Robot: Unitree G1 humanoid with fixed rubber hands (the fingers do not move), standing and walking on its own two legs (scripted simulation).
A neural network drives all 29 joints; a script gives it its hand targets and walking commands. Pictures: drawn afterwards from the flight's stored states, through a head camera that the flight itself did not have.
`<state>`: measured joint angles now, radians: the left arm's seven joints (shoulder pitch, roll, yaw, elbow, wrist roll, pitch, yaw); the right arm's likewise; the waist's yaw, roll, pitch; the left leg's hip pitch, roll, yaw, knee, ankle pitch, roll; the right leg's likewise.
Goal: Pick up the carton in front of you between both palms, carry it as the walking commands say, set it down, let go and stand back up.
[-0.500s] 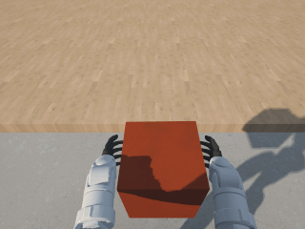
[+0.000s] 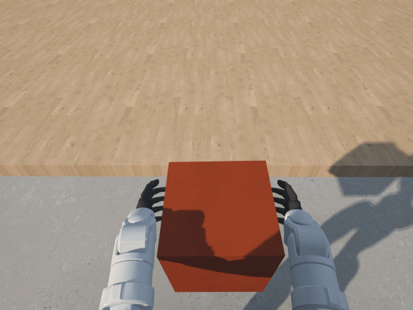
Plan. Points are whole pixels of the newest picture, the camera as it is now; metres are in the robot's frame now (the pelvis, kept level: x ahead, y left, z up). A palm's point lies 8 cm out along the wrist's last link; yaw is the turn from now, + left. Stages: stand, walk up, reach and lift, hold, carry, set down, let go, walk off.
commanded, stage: reach and lift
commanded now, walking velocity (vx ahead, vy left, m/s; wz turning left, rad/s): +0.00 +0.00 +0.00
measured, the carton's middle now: (218, 229) +0.30 +0.00 -0.05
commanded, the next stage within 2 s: hold in 0.32 s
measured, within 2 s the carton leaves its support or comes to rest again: neither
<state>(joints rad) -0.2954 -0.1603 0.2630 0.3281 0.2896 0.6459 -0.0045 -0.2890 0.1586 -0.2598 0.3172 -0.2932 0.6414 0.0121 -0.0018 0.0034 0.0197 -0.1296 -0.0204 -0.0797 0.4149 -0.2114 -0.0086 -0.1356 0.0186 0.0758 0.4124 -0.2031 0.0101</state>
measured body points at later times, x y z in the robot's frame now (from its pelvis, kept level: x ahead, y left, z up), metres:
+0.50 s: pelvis +0.00 +0.00 +0.00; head -0.04 +0.00 +0.45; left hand +0.30 +0.15 +0.04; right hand +0.30 -0.15 +0.04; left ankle +0.01 +0.13 -0.74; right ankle +0.02 -0.13 -0.74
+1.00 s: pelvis +0.00 +0.00 +0.00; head -0.04 +0.00 +0.45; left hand +0.30 +0.15 +0.05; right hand +0.30 -0.15 +0.05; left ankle +0.01 +0.13 -0.74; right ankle +0.02 -0.13 -0.74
